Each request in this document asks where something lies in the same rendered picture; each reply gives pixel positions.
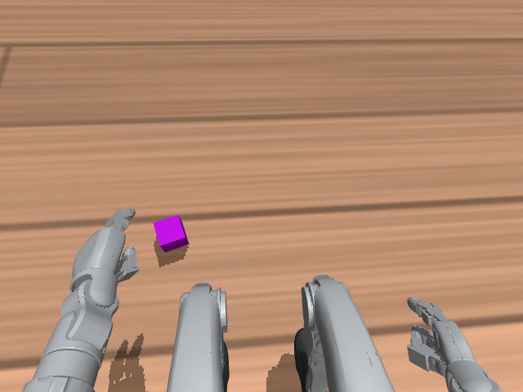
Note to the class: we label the left robot hand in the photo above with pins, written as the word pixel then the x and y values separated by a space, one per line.
pixel 104 248

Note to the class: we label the right robot arm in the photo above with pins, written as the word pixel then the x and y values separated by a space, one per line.
pixel 468 376

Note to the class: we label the right robot hand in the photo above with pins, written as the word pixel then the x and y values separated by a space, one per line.
pixel 436 350

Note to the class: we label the cube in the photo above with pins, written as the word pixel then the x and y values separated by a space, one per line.
pixel 171 233

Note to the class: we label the left robot arm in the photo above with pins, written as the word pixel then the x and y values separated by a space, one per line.
pixel 75 351

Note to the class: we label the right robot foot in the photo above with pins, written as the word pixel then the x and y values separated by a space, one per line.
pixel 301 359

